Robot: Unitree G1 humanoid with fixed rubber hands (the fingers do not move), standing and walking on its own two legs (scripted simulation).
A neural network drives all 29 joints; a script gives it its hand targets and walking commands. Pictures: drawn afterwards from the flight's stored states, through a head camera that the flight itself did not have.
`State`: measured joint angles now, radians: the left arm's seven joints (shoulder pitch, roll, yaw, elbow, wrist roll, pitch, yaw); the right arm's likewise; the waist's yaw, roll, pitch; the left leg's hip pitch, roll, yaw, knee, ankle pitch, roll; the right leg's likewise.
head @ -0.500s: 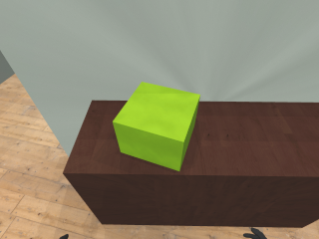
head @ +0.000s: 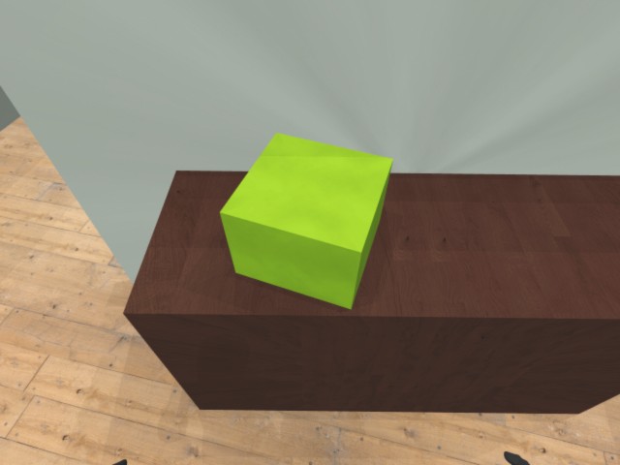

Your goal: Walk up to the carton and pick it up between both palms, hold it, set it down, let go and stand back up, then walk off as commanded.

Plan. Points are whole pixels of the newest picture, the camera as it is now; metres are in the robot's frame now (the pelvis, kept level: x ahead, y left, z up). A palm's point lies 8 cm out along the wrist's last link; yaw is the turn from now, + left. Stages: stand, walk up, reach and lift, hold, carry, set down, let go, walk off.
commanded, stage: walk off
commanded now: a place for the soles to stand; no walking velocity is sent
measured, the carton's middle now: (312, 217) +0.54 +0.00 -0.05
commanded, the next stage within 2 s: none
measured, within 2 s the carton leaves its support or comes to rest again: neither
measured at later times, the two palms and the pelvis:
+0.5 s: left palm out of the picture -0.07 +0.30 -0.14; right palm out of the picture -0.05 -0.29 -0.13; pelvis -0.14 +0.00 -0.02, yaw +0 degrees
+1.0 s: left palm out of the picture -0.25 +0.26 -0.11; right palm out of the picture -0.25 -0.36 -0.18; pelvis -0.32 -0.04 -0.03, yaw -2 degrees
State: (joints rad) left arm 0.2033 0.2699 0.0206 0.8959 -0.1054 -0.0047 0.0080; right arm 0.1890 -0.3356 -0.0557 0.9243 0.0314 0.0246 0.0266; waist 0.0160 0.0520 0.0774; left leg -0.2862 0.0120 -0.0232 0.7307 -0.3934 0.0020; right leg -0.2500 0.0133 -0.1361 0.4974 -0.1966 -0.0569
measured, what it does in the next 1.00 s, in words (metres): walks backwards: right foot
